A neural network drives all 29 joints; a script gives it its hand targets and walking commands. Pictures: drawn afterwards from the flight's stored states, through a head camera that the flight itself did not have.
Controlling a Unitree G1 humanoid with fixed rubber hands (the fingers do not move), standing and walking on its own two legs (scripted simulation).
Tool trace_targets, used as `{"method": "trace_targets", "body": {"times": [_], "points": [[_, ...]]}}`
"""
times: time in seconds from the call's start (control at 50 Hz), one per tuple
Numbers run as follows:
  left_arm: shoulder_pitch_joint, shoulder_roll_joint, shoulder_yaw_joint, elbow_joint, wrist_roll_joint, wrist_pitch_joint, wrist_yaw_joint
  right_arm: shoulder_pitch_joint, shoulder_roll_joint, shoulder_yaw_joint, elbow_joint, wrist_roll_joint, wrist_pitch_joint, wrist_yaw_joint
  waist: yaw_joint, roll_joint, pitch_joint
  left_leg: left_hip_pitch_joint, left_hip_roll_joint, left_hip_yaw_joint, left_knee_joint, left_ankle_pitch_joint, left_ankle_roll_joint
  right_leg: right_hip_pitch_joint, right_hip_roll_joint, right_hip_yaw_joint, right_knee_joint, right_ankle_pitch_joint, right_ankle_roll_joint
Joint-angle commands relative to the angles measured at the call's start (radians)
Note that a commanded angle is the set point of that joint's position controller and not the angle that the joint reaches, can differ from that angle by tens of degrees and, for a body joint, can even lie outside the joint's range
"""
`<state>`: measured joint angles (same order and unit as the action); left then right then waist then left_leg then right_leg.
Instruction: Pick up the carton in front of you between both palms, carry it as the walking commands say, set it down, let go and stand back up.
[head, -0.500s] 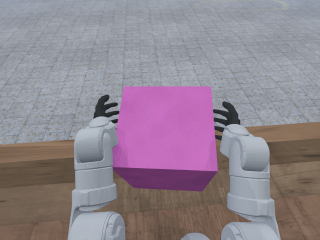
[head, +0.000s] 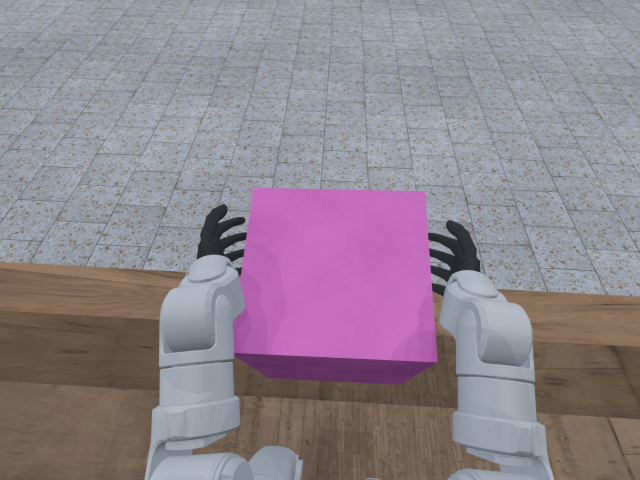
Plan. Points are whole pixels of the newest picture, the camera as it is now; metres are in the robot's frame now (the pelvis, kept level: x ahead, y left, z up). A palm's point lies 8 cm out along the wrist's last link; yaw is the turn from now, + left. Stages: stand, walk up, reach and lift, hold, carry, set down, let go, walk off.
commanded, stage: carry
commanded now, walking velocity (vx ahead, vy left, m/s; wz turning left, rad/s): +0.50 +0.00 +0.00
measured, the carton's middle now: (335, 298) +0.35 +0.02 -0.01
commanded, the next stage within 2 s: none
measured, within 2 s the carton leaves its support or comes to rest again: neither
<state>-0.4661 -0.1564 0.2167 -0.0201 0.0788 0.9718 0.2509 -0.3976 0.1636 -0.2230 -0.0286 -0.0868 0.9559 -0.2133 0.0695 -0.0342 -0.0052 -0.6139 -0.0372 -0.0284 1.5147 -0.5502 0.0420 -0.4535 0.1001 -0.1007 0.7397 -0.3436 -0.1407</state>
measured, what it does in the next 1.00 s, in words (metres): goes down: left foot 0.12 m lower, then right foot 0.12 m lower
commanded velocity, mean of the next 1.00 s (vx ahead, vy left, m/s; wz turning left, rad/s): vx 0.50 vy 0.00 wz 0.00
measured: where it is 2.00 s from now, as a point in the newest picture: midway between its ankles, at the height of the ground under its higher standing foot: (334, 241)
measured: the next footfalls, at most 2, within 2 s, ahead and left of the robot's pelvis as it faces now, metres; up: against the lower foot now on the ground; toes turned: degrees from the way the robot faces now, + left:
left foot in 0.30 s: +0.39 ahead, +0.10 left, -0.12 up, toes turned +2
right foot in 0.70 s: +0.68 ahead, -0.09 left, -0.24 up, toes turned -3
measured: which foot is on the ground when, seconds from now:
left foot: up 0.00-0.28, down 0.30-0.74, up 0.76-1.00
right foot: down 0.00-0.34, up 0.36-0.68, down 0.70-1.00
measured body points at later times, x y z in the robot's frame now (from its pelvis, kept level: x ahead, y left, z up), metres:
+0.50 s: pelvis +0.36 +0.03 -0.12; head +0.40 +0.02 +0.33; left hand +0.71 +0.16 -0.05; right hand +0.68 -0.14 -0.06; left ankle +0.35 +0.10 -0.83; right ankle +0.37 -0.10 -0.75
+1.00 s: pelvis +0.72 -0.01 -0.26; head +0.76 -0.02 +0.19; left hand +1.06 +0.15 -0.18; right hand +1.07 -0.14 -0.20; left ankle +0.83 +0.13 -0.92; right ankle +0.64 -0.09 -0.95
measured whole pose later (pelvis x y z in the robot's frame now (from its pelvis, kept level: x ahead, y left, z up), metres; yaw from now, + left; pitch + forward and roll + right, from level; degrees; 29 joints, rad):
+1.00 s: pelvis +0.72 -0.01 -0.26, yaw -1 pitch +5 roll +0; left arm -0.46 -0.20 0.23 0.04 0.06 0.90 0.29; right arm -0.39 0.19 -0.24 -0.02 -0.13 0.97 -0.28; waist 0.10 0.01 -0.01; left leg -0.76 0.05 -0.02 1.01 -0.11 0.05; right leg -0.36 0.05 -0.06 0.87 -0.59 -0.08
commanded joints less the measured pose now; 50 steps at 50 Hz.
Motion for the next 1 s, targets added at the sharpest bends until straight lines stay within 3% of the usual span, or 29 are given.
{"method": "trace_targets", "body": {"times": [0.0,0.06,0.12,0.18,0.22,0.24,0.26,0.28,0.3,0.32,0.34,0.36,0.42,0.48,0.5,0.52,0.54,0.58,0.64,0.66,0.68,0.7,0.72,0.74,0.76,0.8,0.84,0.92,0.98], "points": [[-0.603,-0.924,-0.697,-0.036,-0.354,0.002,-0.187,-0.686,0.821,0.607,-0.137,0.224,-0.019,0.082,-0.005,-0.032,-0.383,-0.101,0.069,0.01,-0.399,0.327,-0.02,0.288,-0.362,0.493,-0.135,0.481,-0.183],[-0.568,-0.939,-0.689,-0.006,-0.359,-0.011,-0.195,-0.693,0.845,0.638,-0.132,0.235,-0.043,0.086,0.04,-0.042,-0.404,-0.145,0.068,0.029,-0.457,0.571,0.012,0.364,-0.27,0.368,-0.022,0.519,-0.11],[-0.501,-0.878,-0.671,0.002,-0.334,-0.016,-0.188,-0.641,0.805,0.634,-0.124,0.21,-0.032,0.075,0.046,-0.049,-0.332,-0.041,0.018,0.112,-0.851,0.828,0.008,0.317,-0.13,0.233,0.042,0.341,-0.049],[-0.412,-0.822,-0.637,0.046,-0.287,-0.013,-0.171,-0.582,0.754,0.628,-0.095,0.192,-0.015,0.066,0.06,-0.064,-0.304,0.174,-0.029,0.19,-1.049,0.868,-0.008,0.281,-0.109,0.215,0.157,0.369,-0.031],[-0.383,-0.797,-0.613,0.057,-0.27,-0.006,-0.162,-0.554,0.728,0.612,-0.095,0.188,-0.004,0.06,0.0,-0.068,-0.336,0.345,-0.031,0.218,-1.137,0.924,0.023,0.273,-0.116,0.141,0.351,0.51,0.008],[-0.402,-0.783,-0.611,0.038,-0.265,-0.003,-0.158,-0.537,0.723,0.6,-0.09,0.174,0.002,0.057,-0.095,-0.035,-0.398,0.532,0.001,0.18,-1.155,0.924,0.06,0.2,-0.118,0.09,0.556,0.562,0.039],[-0.428,-0.774,-0.604,0.027,-0.261,0.003,-0.152,-0.51,0.698,0.573,-0.068,0.163,0.01,0.054,-0.175,0.129,-0.434,0.754,0.157,0.036,-1.067,1.079,0.147,-0.017,-0.096,0.071,0.849,0.211,0.083],[-0.417,-0.759,-0.591,0.055,-0.253,0.011,-0.146,-0.487,0.653,0.563,-0.031,0.16,0.014,0.045,-0.193,0.248,-0.465,1.019,0.311,-0.204,-0.824,1.366,0.23,-0.372,-0.005,0.086,1.037,-0.365,0.123],[-0.375,-0.735,-0.576,0.071,-0.239,0.019,-0.137,-0.479,0.667,0.575,-0.025,0.173,0.014,0.039,-0.181,0.253,-0.557,1.103,0.41,-0.504,-0.881,1.01,0.297,-0.549,-0.02,0.159,1.053,-0.302,0.12],[-0.397,-0.755,-0.557,0.013,-0.24,0.012,-0.13,-0.556,0.728,0.631,-0.072,0.239,0.012,0.047,-0.194,0.124,-0.546,1.089,0.404,-0.5,-0.917,0.737,0.327,-0.615,-0.081,0.208,0.968,-0.247,0.106],[-0.437,-0.762,-0.541,-0.006,-0.24,0.012,-0.127,-0.626,0.763,0.671,-0.11,0.297,0.003,0.059,-0.175,0.026,-0.486,0.945,0.365,-0.447,-0.92,0.673,0.298,-0.575,-0.119,0.218,0.842,-0.158,0.083],[-0.453,-0.78,-0.533,0.009,-0.22,0.006,-0.13,-0.682,0.812,0.707,-0.135,0.328,-0.007,0.072,-0.165,0.0,-0.441,0.81,0.337,-0.42,-0.923,0.624,0.291,-0.528,-0.124,0.21,0.74,-0.133,0.097],[-0.487,-0.827,-0.523,0.002,-0.198,-0.021,-0.153,-0.794,0.921,0.773,-0.157,0.396,-0.022,0.106,-0.124,0.006,-0.366,0.477,0.308,-0.351,-0.969,0.59,0.271,-0.311,-0.144,0.167,0.408,0.029,0.113],[-0.476,-0.879,-0.561,0.011,-0.194,-0.042,-0.167,-0.769,0.97,0.779,-0.107,0.394,-0.038,0.13,-0.133,0.168,-0.396,0.415,0.21,-0.158,-0.905,0.697,0.221,-0.151,-0.109,0.084,0.2,0.259,0.099],[-0.489,-0.875,-0.592,-0.023,-0.217,-0.05,-0.171,-0.737,0.966,0.767,-0.098,0.381,-0.045,0.133,-0.138,0.159,-0.418,0.455,0.179,-0.089,-0.819,0.611,0.171,-0.13,-0.103,0.056,0.186,0.45,0.088],[-0.534,-0.855,-0.613,-0.059,-0.232,-0.051,-0.173,-0.688,0.949,0.75,-0.067,0.37,-0.044,0.129,-0.184,0.109,-0.385,0.489,0.119,-0.06,-0.745,0.482,0.155,-0.162,-0.115,0.059,-0.006,0.643,0.088],[-0.522,-0.846,-0.624,-0.063,-0.239,-0.051,-0.172,-0.656,0.949,0.747,-0.054,0.356,-0.043,0.124,-0.19,0.095,-0.38,0.441,0.078,-0.036,-0.714,0.404,0.141,-0.061,-0.094,0.025,-0.099,0.742,0.091],[-0.481,-0.795,-0.625,-0.048,-0.226,-0.04,-0.164,-0.583,0.895,0.71,-0.025,0.325,-0.033,0.113,-0.178,0.151,-0.328,0.398,0.072,-0.031,-0.651,0.39,0.122,0.071,-0.058,-0.015,-0.247,0.742,0.091],[-0.392,-0.721,-0.578,0.016,-0.195,-0.01,-0.15,-0.573,0.817,0.688,-0.034,0.297,-0.021,0.09,-0.04,0.089,-0.369,0.362,0.084,0.041,-0.295,0.644,0.07,0.349,-0.074,-0.062,-0.339,0.706,0.062],[-0.35,-0.679,-0.543,0.052,-0.183,0.003,-0.142,-0.572,0.767,0.667,-0.035,0.287,-0.011,0.078,0.027,-0.043,-0.416,0.188,0.058,0.072,0.004,0.409,0.032,0.546,-0.192,0.071,-0.275,0.801,0.005],[-0.334,-0.631,-0.526,0.096,-0.181,0.015,-0.131,-0.543,0.73,0.636,-0.001,0.268,0.006,0.065,0.023,-0.241,-0.431,-0.2,-0.014,0.052,0.226,-0.213,-0.013,0.833,-0.378,0.32,-0.025,1.214,-0.077],[-0.334,-0.647,-0.544,0.107,-0.2,0.023,-0.121,-0.501,0.702,0.599,0.01,0.246,0.014,0.054,-0.002,-0.22,-0.549,-0.361,0.009,-0.031,0.235,-0.217,-0.013,0.952,-0.479,0.57,0.013,1.025,-0.167],[-0.381,-0.719,-0.593,0.053,-0.246,0.019,-0.124,-0.51,0.725,0.585,-0.019,0.246,0.012,0.051,0.026,-0.178,-0.568,-0.447,0.029,-0.035,0.22,-0.168,-0.005,0.926,-0.481,0.632,-0.029,0.726,-0.213],[-0.431,-0.749,-0.591,0.033,-0.273,0.015,-0.129,-0.559,0.733,0.568,-0.035,0.249,0.012,0.048,0.048,-0.022,-0.52,-0.435,0.058,-0.031,0.133,-0.124,0.004,0.803,-0.453,0.629,-0.066,0.561,-0.195],[-0.51,-0.798,-0.611,0.013,-0.3,0.006,-0.14,-0.617,0.762,0.56,-0.066,0.246,0.005,0.051,0.053,0.023,-0.472,-0.381,0.072,-0.045,0.015,-0.072,-0.003,0.662,-0.439,0.651,-0.096,0.6,-0.206],[-0.606,-0.885,-0.636,-0.018,-0.348,-0.004,-0.165,-0.739,0.802,0.569,-0.139,0.261,-0.02,0.063,0.003,0.075,-0.408,-0.23,0.102,-0.069,-0.231,0.096,-0.011,0.396,-0.407,0.603,-0.138,0.47,-0.164],[-0.615,-0.959,-0.666,0.015,-0.373,-0.01,-0.19,-0.765,0.841,0.593,-0.119,0.248,-0.032,0.073,-0.02,-0.031,-0.391,-0.174,0.099,-0.014,-0.363,0.232,-0.017,0.349,-0.388,0.506,-0.163,0.49,-0.163],[-0.571,-0.982,-0.683,0.051,-0.353,-0.04,-0.207,-0.716,0.894,0.632,-0.067,0.228,-0.061,0.092,0.037,-0.119,-0.46,-0.12,0.079,0.034,-0.499,0.582,0.023,0.417,-0.267,0.271,0.043,0.62,-0.081],[-0.458,-0.93,-0.663,0.103,-0.308,-0.034,-0.198,-0.661,0.85,0.627,-0.051,0.216,-0.048,0.093,0.058,-0.048,-0.347,-0.063,0.05,0.079,-0.918,0.845,0.014,0.385,-0.154,0.22,0.093,0.358,-0.041]]}}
